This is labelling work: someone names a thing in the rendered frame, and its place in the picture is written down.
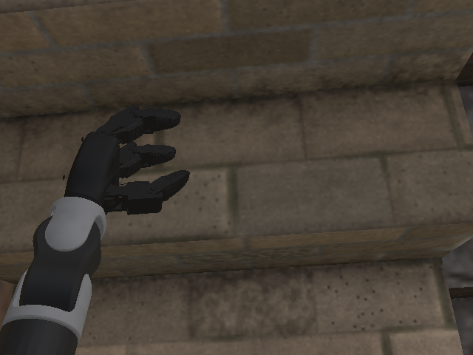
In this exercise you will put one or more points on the left robot hand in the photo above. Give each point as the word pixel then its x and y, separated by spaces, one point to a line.
pixel 100 163

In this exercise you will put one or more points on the left robot forearm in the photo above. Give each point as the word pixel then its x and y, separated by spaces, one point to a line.
pixel 47 313

